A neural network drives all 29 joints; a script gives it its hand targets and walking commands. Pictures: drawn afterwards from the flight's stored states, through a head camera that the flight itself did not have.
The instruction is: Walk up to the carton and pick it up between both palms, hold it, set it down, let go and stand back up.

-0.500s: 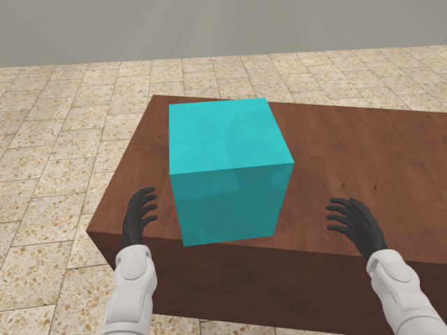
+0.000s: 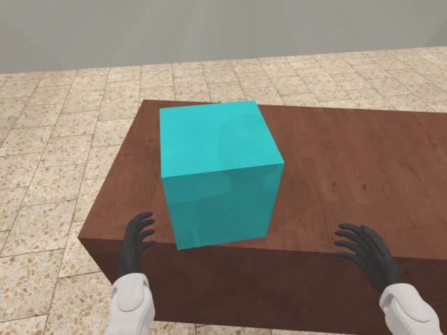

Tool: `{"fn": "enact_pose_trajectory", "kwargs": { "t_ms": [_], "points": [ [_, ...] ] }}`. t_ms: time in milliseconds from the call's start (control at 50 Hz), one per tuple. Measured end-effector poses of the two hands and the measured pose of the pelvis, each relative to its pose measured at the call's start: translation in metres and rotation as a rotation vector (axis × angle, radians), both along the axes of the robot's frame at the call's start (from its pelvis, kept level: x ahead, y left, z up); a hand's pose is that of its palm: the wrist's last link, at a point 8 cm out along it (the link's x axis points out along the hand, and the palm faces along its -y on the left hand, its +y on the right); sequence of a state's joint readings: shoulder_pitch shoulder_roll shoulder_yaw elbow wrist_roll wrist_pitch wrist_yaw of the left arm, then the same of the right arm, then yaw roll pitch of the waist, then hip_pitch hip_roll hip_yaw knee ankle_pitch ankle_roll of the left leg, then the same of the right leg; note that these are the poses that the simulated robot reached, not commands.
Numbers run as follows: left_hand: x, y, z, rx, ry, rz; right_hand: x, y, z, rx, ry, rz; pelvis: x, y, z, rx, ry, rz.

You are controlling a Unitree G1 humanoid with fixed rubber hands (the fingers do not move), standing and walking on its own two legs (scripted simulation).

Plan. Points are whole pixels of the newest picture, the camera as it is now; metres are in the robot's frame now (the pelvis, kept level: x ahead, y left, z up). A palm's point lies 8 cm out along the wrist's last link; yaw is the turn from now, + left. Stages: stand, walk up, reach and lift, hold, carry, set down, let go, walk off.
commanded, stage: set down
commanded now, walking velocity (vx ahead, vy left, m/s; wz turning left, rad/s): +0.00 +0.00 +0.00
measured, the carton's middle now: (215, 176) +0.44 +0.07 +0.02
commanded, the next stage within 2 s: let go in 1.64 s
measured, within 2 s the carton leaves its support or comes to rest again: neither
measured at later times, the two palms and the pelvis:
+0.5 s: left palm (126, 272) +0.21 +0.21 +0.00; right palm (371, 281) +0.23 -0.22 +0.00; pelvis +0.02 +0.01 +0.00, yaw +0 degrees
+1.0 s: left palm (117, 285) +0.20 +0.23 -0.03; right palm (367, 292) +0.22 -0.22 -0.02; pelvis +0.02 +0.01 +0.00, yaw +0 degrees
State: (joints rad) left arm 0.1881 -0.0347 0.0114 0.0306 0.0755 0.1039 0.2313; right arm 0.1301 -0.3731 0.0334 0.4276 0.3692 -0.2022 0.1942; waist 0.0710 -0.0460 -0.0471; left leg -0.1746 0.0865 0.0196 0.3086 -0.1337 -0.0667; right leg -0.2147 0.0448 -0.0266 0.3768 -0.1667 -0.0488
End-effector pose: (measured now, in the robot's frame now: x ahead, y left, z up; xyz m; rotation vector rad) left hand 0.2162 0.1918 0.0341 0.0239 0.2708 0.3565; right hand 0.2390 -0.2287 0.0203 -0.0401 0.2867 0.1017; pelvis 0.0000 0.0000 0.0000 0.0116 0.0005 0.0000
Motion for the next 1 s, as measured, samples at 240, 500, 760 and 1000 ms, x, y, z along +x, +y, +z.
{"fn": "enact_pose_trajectory", "kwargs": {
  "t_ms": [240,500,760,1000],
  "points": [
    [0.003,0.007,-0.014,0.012,0.063,-0.038,0.003,0.004,-0.009,-0.034,0.054,-0.006,0.006,0.004,0.001,-0.002,0.009,0.001],
    [-0.002,0.018,-0.033,0.012,0.146,-0.069,-0.006,0.009,-0.023,-0.060,0.118,-0.007,0.018,0.010,0.002,-0.008,0.026,0.003],
    [-0.011,0.029,-0.048,0.036,0.215,-0.101,-0.014,0.007,-0.034,-0.110,0.165,-0.010,0.019,0.012,0.002,-0.009,0.028,0.003],
    [-0.016,0.035,-0.060,0.047,0.275,-0.134,-0.018,0.010,-0.044,-0.136,0.199,-0.029,0.021,0.013,0.002,-0.009,0.031,0.003]
  ]
}}
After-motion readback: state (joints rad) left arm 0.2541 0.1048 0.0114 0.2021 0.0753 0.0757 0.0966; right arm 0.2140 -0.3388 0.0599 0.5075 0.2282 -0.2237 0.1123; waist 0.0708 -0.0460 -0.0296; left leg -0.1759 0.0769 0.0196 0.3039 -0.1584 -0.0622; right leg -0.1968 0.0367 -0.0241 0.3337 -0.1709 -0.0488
